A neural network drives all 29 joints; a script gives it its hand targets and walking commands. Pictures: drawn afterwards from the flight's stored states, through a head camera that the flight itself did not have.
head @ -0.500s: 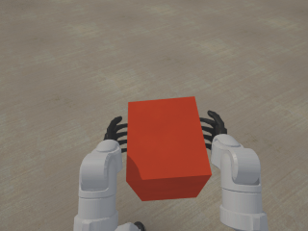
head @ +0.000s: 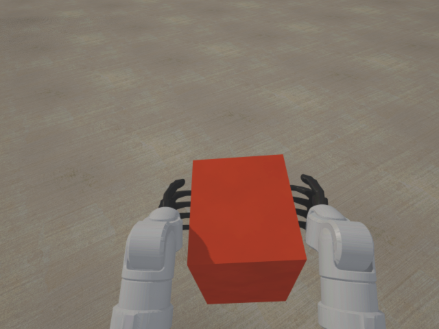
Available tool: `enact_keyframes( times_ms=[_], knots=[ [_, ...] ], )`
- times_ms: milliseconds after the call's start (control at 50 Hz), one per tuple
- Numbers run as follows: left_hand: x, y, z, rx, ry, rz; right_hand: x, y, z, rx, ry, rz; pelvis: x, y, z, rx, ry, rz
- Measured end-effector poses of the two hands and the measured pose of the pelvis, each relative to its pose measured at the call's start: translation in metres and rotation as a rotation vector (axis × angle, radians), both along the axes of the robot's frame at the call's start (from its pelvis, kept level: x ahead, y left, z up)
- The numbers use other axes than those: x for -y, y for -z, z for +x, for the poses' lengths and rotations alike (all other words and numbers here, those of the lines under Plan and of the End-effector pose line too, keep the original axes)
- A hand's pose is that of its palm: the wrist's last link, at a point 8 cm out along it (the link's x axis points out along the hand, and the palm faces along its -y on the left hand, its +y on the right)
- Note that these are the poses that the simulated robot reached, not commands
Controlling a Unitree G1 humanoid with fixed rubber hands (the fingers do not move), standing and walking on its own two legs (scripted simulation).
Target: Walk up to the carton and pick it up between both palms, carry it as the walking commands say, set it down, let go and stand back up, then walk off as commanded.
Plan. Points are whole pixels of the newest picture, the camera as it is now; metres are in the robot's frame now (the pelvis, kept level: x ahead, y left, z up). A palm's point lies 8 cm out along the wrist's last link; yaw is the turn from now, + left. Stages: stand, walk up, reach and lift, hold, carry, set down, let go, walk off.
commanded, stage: carry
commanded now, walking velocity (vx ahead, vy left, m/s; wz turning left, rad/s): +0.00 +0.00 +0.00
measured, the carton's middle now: (242, 235) +0.29 -0.01 +0.02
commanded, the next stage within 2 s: none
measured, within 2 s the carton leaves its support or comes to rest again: neither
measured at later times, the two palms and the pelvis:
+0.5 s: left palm (143, 236) +0.25 +0.15 +0.08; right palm (296, 227) +0.26 -0.10 +0.09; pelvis -0.02 +0.03 +0.00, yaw +0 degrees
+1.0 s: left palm (120, 258) +0.22 +0.19 +0.07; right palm (276, 254) +0.22 -0.06 +0.08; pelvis -0.06 +0.07 +0.00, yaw -1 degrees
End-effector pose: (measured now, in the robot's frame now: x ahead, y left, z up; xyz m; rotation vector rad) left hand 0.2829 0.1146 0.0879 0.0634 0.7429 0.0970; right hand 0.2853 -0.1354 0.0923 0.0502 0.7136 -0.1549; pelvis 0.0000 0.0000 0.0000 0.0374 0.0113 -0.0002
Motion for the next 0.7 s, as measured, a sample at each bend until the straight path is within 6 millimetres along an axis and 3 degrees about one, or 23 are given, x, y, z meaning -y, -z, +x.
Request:
enact_keyframes(
  times_ms=[280,700],
  knots=[
    [-0.022,0.007,-0.018,-0.029,-0.047,-0.015,-0.022,0.001,-0.004,-0.024,-0.056,-0.025,-0.007,-0.002,-0.004,0.019,-0.007,-0.019],
    [-0.052,0.008,-0.048,-0.012,0.001,-0.013,-0.052,0.001,-0.046,-0.003,-0.030,-0.059,-0.046,-0.005,-0.037,0.049,0.011,-0.048]
  ],
)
